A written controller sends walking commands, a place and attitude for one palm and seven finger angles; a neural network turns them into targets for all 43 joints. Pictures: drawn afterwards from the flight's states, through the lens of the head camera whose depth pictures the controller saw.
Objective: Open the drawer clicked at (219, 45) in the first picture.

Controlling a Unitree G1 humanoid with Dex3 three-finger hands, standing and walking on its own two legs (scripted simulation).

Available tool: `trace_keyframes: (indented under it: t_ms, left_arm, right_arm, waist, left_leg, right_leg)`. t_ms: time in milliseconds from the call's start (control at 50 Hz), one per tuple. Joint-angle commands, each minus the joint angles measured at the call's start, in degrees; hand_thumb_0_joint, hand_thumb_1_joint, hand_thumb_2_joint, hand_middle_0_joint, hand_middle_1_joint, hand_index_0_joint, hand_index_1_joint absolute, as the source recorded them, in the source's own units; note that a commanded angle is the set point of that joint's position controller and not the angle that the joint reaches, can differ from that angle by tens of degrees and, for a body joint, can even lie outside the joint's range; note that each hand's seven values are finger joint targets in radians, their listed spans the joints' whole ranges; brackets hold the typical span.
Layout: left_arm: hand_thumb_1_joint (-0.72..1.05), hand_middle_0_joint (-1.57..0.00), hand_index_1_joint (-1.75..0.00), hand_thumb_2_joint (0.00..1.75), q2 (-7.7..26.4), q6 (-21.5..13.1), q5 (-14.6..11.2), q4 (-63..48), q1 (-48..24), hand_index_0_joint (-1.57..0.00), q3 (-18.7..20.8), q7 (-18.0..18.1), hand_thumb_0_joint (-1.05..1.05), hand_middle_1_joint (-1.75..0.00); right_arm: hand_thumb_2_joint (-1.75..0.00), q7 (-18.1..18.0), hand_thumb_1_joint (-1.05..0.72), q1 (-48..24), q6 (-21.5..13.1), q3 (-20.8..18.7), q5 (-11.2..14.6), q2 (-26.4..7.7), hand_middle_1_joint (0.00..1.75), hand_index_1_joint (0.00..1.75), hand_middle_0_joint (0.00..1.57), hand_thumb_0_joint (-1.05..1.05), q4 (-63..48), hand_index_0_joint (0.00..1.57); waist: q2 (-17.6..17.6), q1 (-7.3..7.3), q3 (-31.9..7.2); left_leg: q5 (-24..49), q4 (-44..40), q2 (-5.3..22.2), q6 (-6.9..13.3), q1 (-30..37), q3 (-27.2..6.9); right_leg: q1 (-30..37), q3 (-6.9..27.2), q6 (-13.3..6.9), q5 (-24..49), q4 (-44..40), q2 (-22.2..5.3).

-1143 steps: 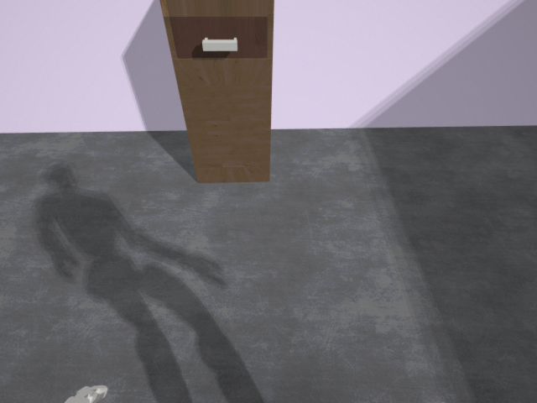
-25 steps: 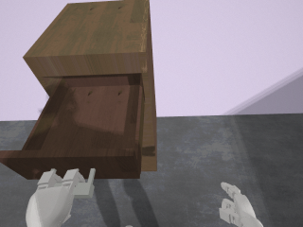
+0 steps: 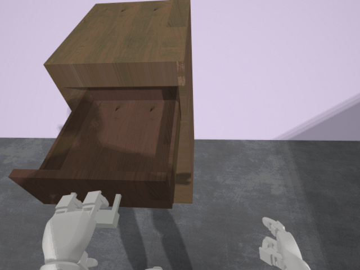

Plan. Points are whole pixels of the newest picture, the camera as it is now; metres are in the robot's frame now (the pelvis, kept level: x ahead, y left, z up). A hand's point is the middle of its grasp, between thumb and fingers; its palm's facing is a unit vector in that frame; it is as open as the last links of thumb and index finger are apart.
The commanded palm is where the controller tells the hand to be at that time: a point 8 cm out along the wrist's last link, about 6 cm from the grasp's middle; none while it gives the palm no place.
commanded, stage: lift the hand off the handle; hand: left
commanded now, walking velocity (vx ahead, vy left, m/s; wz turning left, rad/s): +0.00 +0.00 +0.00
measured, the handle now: (91, 207) +0.24 +0.23 +0.02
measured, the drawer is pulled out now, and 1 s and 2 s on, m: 0.30 0.30 0.30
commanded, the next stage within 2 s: draw the hand back to the body in 1.70 s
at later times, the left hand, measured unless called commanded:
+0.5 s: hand (87, 232) +0.19 +0.22 +0.01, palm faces +0.02 -0.10 -0.99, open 13.8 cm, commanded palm +0.17 +0.23 +0.07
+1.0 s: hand (69, 218) +0.19 +0.23 +0.08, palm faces +0.07 -0.13 -0.99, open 13.6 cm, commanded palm +0.17 +0.23 +0.14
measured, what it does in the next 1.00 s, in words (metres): stands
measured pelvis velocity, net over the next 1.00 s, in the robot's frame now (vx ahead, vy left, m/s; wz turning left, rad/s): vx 0.00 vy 0.01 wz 0.01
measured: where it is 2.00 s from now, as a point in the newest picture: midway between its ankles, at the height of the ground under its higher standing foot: outside the picture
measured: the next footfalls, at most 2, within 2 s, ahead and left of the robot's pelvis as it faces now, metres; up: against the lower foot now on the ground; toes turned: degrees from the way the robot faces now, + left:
none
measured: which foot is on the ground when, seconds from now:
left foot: down 0.00-1.00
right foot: down 0.00-1.00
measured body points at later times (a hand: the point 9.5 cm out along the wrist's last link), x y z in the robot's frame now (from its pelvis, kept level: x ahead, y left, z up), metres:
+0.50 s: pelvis -0.01 +0.00 +0.00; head +0.02 -0.03 +0.45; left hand +0.19 +0.22 +0.06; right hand +0.19 -0.21 -0.11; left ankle +0.02 +0.14 -0.69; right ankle -0.02 -0.08 -0.69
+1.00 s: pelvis +0.00 +0.01 +0.02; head +0.00 -0.02 +0.47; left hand +0.19 +0.23 +0.13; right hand +0.22 -0.19 -0.07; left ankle +0.02 +0.14 -0.69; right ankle -0.02 -0.08 -0.69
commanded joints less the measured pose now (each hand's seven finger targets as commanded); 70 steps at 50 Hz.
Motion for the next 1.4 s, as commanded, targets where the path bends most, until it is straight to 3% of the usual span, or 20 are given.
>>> trace_keyframes:
  t_ms: [0, 40, 100, 180, 220, 240, 320, 360, 440, 480, 600, 640, 740, 840, 900, 980, 1020, 1120, 1180, 1380]
  left_arm:
    - [-0.50, -0.30, -1.20, 0.30, 9.1, 0.7, -0.1, -8.8, 2.1, -0.30, 9.6, 2.7, 0.00, -1.20]
    - [-0.50, -0.30, -1.20, 0.30, 9.9, 0.4, 0.0, -9.0, 0.5, -0.30, 10.4, 2.7, 0.00, -1.20]
    - [-0.50, -0.30, -1.20, 0.30, 6.0, 0.2, 0.3, -7.9, 0.2, -0.30, 6.3, 2.7, 0.00, -1.20]
    - [-0.50, -0.30, -1.20, 0.30, 7.9, 0.6, 1.1, -8.5, -2.4, -0.30, 7.6, 3.5, 0.00, -1.20]
    - [-0.50, -0.30, -1.20, 0.30, 7.4, 1.3, 1.2, -7.7, -5.2, -0.30, 6.7, 3.4, 0.00, -1.20]
    - [-0.50, -0.30, -1.20, 0.30, 8.5, 1.2, 1.3, -8.1, -6.1, -0.30, 7.8, 3.5, 0.00, -1.20]
    - [-0.50, -0.30, -1.20, 0.30, 7.1, 2.3, 1.3, -6.7, -9.5, -0.30, 5.7, 3.2, 0.00, -1.20]
    - [-0.50, -0.30, -1.20, 0.30, 7.3, 2.5, 1.4, -5.6, -10.8, -0.30, 5.6, 3.0, 0.00, -1.20]
    - [-0.50, -0.30, -1.20, 0.30, 9.9, 2.5, 0.8, -10.0, -11.3, -0.30, 7.6, 2.5, 0.00, -1.20]
    - [-0.50, -0.30, -1.20, 0.30, 9.7, 2.4, 0.1, -12.0, -10.2, -0.30, 7.3, 2.0, 0.00, -1.20]
    - [-0.50, -0.30, -1.20, 0.30, 9.1, 3.0, -1.2, -13.1, -5.4, -0.30, 7.1, 0.1, 0.00, -1.20]
    - [-0.50, -0.30, -1.20, 0.30, 9.4, 3.9, -1.9, -13.4, -7.7, -0.30, 6.9, -1.4, 0.00, -1.20]
    - [-0.50, -0.30, -1.20, 0.30, 6.6, 4.0, -2.9, -16.9, -11.8, -0.30, 2.0, -5.5, 0.00, -1.20]
    - [-0.50, -0.30, -1.20, 0.30, 10.6, 2.1, -2.0, -20.4, -12.3, -0.30, 5.7, -7.3, 0.00, -1.20]
    - [-0.50, -0.30, -1.20, 0.30, 9.8, 1.6, -2.2, -22.7, -10.0, -0.30, 5.7, -7.5, 0.00, -1.20]
    - [-0.50, -0.30, -1.20, 0.30, 9.8, 2.8, -3.1, -24.6, -8.7, -0.30, 5.8, -8.1, 0.00, -1.20]
    - [-0.50, -0.30, -1.20, 0.30, 12.0, 3.7, -3.7, -24.5, -7.4, -0.30, 8.8, -8.6, 0.00, -1.20]
    - [-0.50, -0.30, -1.20, 0.30, 9.8, 5.6, -5.3, -27.5, -6.7, -0.30, 5.7, -12.1, 0.00, -1.20]
    - [-0.50, -0.30, -1.20, 0.30, 10.7, 5.7, -5.1, -29.6, -9.5, -0.30, 5.1, -14.0, 0.00, -1.20]
    - [-0.50, -0.30, -1.20, 0.30, 12.8, 6.3, -5.6, -34.2, -9.4, -0.30, 7.5, -16.3, 0.00, -1.20]
  right_arm:
    - [-0.90, -0.4, -0.90, -6.5, -2.8, -2.2, 0.0, -5.6, 0.30, 0.30, 0.20, 0.00, -9.2, 0.20]
    - [-0.90, -0.3, -0.90, -6.9, -2.6, -2.1, -0.2, -5.7, 0.30, 0.30, 0.20, 0.00, -9.0, 0.20]
    - [-0.90, 0.3, -0.90, -6.2, -2.7, -2.6, -0.2, -5.7, 0.30, 0.30, 0.20, 0.00, -9.0, 0.20]
    - [-0.90, 0.3, -0.90, -6.1, -2.6, -2.6, -0.4, -5.8, 0.30, 0.30, 0.20, 0.00, -9.0, 0.20]
    - [-0.90, -0.1, -0.90, -6.2, -2.6, -2.6, -0.3, -6.0, 0.30, 0.30, 0.20, 0.00, -8.8, 0.20]
    - [-0.90, -0.2, -0.90, -6.5, -2.6, -2.6, -0.4, -6.0, 0.30, 0.30, 0.20, 0.00, -8.6, 0.20]
    - [-0.90, -0.7, -0.90, -6.2, -2.6, -2.6, -0.1, -6.0, 0.30, 0.30, 0.20, 0.00, -8.1, 0.20]
    - [-0.90, -1.2, -0.90, -6.4, -2.7, -2.6, 0.1, -5.7, 0.30, 0.30, 0.20, 0.00, -7.8, 0.20]
    - [-0.90, -1.7, -0.90, -6.9, -2.8, -2.2, 0.1, -5.5, 0.30, 0.30, 0.20, 0.00, -7.9, 0.20]
    - [-0.90, -1.6, -0.90, -7.1, -2.9, -2.1, 0.2, -5.4, 0.30, 0.30, 0.20, 0.00, -8.2, 0.20]
    - [-0.90, -1.2, -0.90, -7.7, -3.1, -1.8, 0.5, -5.3, 0.30, 0.30, 0.20, 0.00, -8.4, 0.20]
    - [-0.90, -1.2, -0.90, -8.3, -2.9, -1.5, 0.8, -5.6, 0.30, 0.30, 0.20, 0.00, -8.3, 0.20]
    - [-0.90, -1.3, -0.90, -8.1, -3.8, -1.3, 1.0, -5.5, 0.30, 0.30, 0.20, 0.00, -8.5, 0.20]
    - [-0.90, -1.2, -0.90, -7.8, -4.1, -1.0, 0.4, -5.4, 0.30, 0.30, 0.20, 0.00, -8.1, 0.20]
    - [-0.90, -0.5, -0.90, -7.9, -4.0, -1.3, 0.5, -5.2, 0.30, 0.30, 0.20, 0.00, -8.3, 0.20]
    - [-0.90, 0.0, -0.90, -8.7, -3.5, -0.9, 0.8, -5.4, 0.30, 0.30, 0.20, 0.00, -8.8, 0.20]
    - [-0.90, 0.0, -0.90, -9.5, -3.4, -0.8, 1.1, -5.6, 0.30, 0.30, 0.20, 0.00, -8.8, 0.20]
    - [-0.90, 0.5, -0.90, -10.7, -2.9, -0.2, 1.8, -5.7, 0.30, 0.30, 0.20, 0.00, -9.4, 0.20]
    - [-0.90, 0.4, -0.90, -10.0, -2.7, -0.1, 1.6, -5.9, 0.30, 0.30, 0.20, 0.00, -9.2, 0.20]
    - [-0.90, 1.3, -0.90, -10.7, -2.5, 0.3, 2.2, -5.8, 0.30, 0.30, 0.20, 0.00, -9.7, 0.20]
  waist:
    - [-3.6, 1.68, -7.5]
    - [-3.8, 1.73, -7.7]
    - [-2.7, 0.67, -6.6]
    - [-3.0, 1.07, -9.0]
    - [-4.4, 0.01, -7.6]
    - [-5.0, 0.58, -8.8]
    - [-3.2, -0.43, -7.8]
    - [-4.8, -0.27, -7.3]
    - [-2.5, 1.24, -11.2]
    - [-0.8, 1.25, -10.2]
    - [-3.0, 1.44, -6.4]
    - [-5.0, 0.96, -5.0]
    - [-3.2, 0.39, -4.2]
    - [-2.2, 1.51, -4.2]
    - [0.1, 2.30, -5.1]
    - [-0.7, 2.25, -3.6]
    - [-1.8, 2.84, -3.9]
    - [-1.5, 2.56, -3.0]
    - [-1.2, 2.51, -2.6]
    - [-0.3, 3.66, -2.4]
  left_leg:
    - [9.6, -4.0, -4.2, 2.8, 8.5, -0.2]
    - [9.6, -4.0, -4.2, 2.7, 8.8, -0.3]
    - [9.9, -3.7, -3.9, 2.8, 8.8, -0.4]
    - [9.4, -3.3, -4.0, 2.8, 8.9, -0.4]
    - [8.5, -3.4, -4.0, 2.9, 8.3, -0.6]
    - [8.5, -3.2, -4.1, 2.9, 8.6, -0.5]
    - [7.6, -3.9, -4.0, 2.9, 9.4, -0.6]
    - [6.9, -4.0, -4.1, 3.1, 9.1, -0.6]
    - [8.7, -5.1, -4.3, 3.1, 11.6, -0.3]
    - [9.8, -5.7, -4.1, 3.0, 12.9, -0.5]
    - [10.1, -7.7, -3.9, 3.0, 13.7, -0.7]
    - [9.3, -8.5, -3.9, 3.0, 14.0, -0.6]
    - [8.8, -11.0, -3.6, 3.5, 18.5, -1.0]
    - [11.7, -12.0, -3.5, 3.4, 21.4, -1.0]
    - [14.7, -13.0, -3.2, 3.0, 22.8, -1.2]
    - [15.8, -14.1, -2.9, 2.9, 23.2, -1.3]
    - [16.8, -15.0, -2.7, 2.7, 23.7, -1.3]
    - [18.8, -17.0, -2.4, 2.7, 25.6, -1.1]
    - [18.5, -18.1, -2.3, 3.1, 26.8, -0.8]
    - [21.4, -21.2, -1.5, 2.6, 29.1, -1.0]
  right_leg:
    - [2.8, 4.2, 1.6, 21.6, -11.2, -0.3]
    - [2.4, 4.7, 1.6, 21.3, -11.2, -0.4]
    - [0.5, 3.3, 1.4, 20.7, -10.5, -0.1]
    - [0.5, 3.5, 1.4, 19.1, -10.3, -0.2]
    - [0.1, 3.5, 1.6, 18.7, -10.8, -0.3]
    - [0.4, 4.3, 1.7, 18.7, -11.0, -0.4]
    - [-0.5, 3.3, 1.5, 16.2, -11.6, -0.2]
    - [-0.3, 3.6, 1.8, 15.3, -12.2, -0.3]
    - [3.2, 4.3, 1.6, 17.1, -12.9, -0.6]
    - [3.2, 3.7, 1.3, 17.7, -13.1, -0.4]
    - [4.6, 3.5, 1.6, 18.2, -15.1, -0.4]
    - [5.1, 3.9, 2.1, 17.0, -16.7, -0.8]
    - [5.0, 2.6, 2.2, 12.6, -19.0, -1.0]
    - [6.6, 2.5, 1.8, 15.4, -19.9, -1.0]
    - [8.2, 1.4, 1.4, 18.0, -19.2, -0.5]
    - [9.5, 1.3, 1.6, 19.6, -20.2, -0.6]
    - [11.8, 1.9, 1.5, 21.2, -21.3, -0.5]
    - [13.9, 1.3, 1.9, 22.9, -23.0, -0.8]
    - [14.2, 0.9, 2.2, 21.6, -24.1, -1.0]
    - [18.2, 0.0, 1.8, 22.0, -26.3, -0.8]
